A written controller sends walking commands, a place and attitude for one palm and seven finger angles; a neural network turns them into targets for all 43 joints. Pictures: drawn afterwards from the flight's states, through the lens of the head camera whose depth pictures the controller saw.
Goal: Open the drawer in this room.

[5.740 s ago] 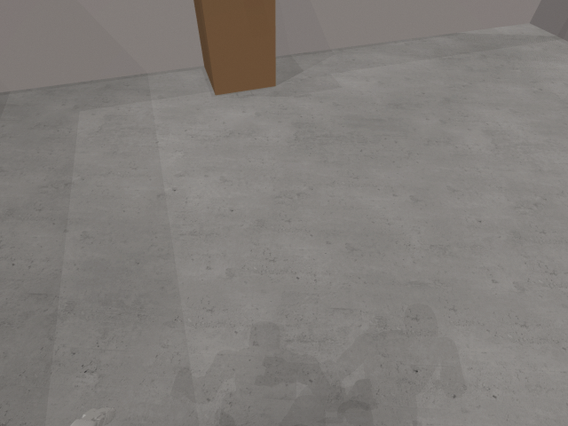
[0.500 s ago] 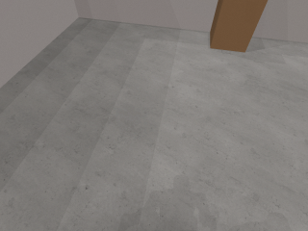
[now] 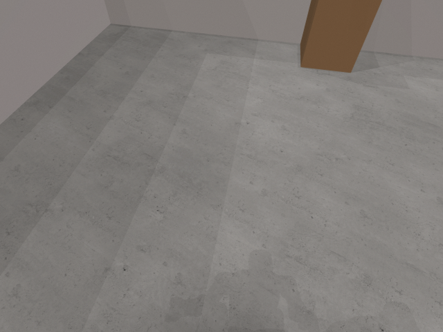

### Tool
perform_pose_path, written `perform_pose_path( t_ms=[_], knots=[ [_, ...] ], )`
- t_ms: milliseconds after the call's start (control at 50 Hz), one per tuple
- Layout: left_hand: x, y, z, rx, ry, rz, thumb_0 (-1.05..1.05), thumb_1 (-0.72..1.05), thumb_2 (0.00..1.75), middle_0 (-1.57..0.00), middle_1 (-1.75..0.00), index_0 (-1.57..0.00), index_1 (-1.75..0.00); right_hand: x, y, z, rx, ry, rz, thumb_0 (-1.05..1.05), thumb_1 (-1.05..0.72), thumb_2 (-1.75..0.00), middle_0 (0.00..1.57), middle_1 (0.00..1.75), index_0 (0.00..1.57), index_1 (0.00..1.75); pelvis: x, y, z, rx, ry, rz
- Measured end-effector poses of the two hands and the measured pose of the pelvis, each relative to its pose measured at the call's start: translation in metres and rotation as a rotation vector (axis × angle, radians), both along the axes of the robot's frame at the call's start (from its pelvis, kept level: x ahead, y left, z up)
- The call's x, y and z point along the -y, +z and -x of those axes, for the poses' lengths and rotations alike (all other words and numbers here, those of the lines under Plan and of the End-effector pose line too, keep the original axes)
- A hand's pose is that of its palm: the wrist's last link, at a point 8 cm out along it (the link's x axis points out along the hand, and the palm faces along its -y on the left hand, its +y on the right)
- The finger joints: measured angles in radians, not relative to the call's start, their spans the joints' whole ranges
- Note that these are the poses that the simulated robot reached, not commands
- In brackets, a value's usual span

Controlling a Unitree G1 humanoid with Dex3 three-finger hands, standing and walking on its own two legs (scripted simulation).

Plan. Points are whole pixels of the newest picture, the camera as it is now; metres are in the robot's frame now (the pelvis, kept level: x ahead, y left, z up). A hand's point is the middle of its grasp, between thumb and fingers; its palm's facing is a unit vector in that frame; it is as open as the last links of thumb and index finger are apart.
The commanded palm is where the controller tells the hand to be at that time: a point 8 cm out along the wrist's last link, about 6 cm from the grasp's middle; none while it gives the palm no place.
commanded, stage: stand and wait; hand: left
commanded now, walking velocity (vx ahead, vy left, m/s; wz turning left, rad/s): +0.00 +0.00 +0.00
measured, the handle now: out of the picture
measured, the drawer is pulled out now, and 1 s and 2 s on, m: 0.00 0.00 0.00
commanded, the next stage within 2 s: turn or walk to find it in 0.28 s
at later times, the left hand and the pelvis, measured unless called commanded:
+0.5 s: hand out of the picture +0.01 +0.21 -0.17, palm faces +0.01 -0.97 -0.24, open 7.4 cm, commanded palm none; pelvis +0.00 +0.00 +0.00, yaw -1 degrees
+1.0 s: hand out of the picture +0.09 +0.23 -0.17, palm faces +0.01 -0.95 -0.30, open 7.4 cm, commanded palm none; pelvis +0.00 +0.00 -0.01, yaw +1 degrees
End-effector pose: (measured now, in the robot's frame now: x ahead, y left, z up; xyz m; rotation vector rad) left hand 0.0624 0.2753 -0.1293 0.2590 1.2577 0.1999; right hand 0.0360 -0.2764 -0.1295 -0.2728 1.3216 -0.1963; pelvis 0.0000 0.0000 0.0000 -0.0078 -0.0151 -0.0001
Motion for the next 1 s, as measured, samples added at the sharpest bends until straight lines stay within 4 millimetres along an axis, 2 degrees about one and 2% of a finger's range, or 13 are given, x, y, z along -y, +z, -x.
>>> perform_pose_path(
  t_ms=[140,280,400,500,620,820,900,1000],
  knots=[
    [0.007,-0.012,0.01,-0.007,0.022,0.035,0.01,0.9,0.9,-0.2,-0.3,-0.2,-0.3,-0.026,-0.008,-0.009,0.012,0.03,-0.046,0.01,-0.91,-0.9,0.2,0.3,0.2,0.3,-0.005,-0.005,0.0,-0.001,0.018,0.001],
    [0.021,-0.014,0.034,-0.06,0.048,0.076,0.01,0.9,0.9,-0.2,-0.3,-0.2,-0.3,-0.048,-0.011,-0.018,0.021,0.049,-0.102,0.01,-0.91,-0.9,0.2,0.3,0.2,0.3,-0.005,-0.002,-0.001,-0.006,0.022,0.0],
    [0.023,-0.011,0.055,-0.114,0.058,0.072,0.01,0.9,0.9,-0.2,-0.3,-0.21,-0.3,-0.041,-0.008,-0.027,0.053,0.039,-0.089,0.01,-0.91,-0.9,0.2,0.3,0.2,0.3,-0.003,0.0,-0.003,0.003,0.001,-0.001],
    [0.022,-0.01,0.06,-0.147,0.043,0.064,0.01,0.9,0.9,-0.2,-0.3,-0.2,-0.3,-0.028,-0.005,-0.026,0.073,0.01,-0.057,0.01,-0.91,-0.9,0.2,0.3,0.2,0.3,-0.002,0.001,-0.003,0.008,-0.023,-0.001],
    [0.017,-0.007,0.045,-0.114,0.017,0.054,0.01,0.9,0.9,-0.2,-0.3,-0.21,-0.3,-0.011,0.001,-0.015,0.049,0.0,-0.024,0.01,-0.91,-0.9,0.2,0.3,0.2,0.3,0.001,0.003,-0.003,0.016,-0.031,-0.002],
    [-0.008,0.008,-0.006,0.005,-0.025,-0.019,0.01,0.9,0.9,-0.2,-0.3,-0.21,-0.3,0.021,0.01,-0.011,0.04,0.005,0.038,0.01,-0.91,-0.9,0.2,0.3,0.2,0.3,0.004,0.004,-0.001,0.014,-0.017,-0.002],
    [-0.01,0.009,-0.018,0.046,-0.016,-0.034,0.01,0.9,0.9,-0.2,-0.3,-0.2,-0.3,0.018,0.006,-0.014,0.03,0.025,0.033,0.01,-0.91,-0.9,0.2,0.3,0.2,0.3,0.004,0.0,0.0,0.001,0.006,0.002],
    [-0.003,-0.002,-0.018,0.05,-0.009,-0.002,0.01,0.9,0.9,-0.2,-0.3,-0.2,-0.3,-0.005,-0.003,-0.017,0.022,0.038,-0.006,0.01,-0.91,-0.9,0.2,0.3,0.2,0.3,-0.001,-0.005,-0.002,0.0,0.017,0.007]
  ],
)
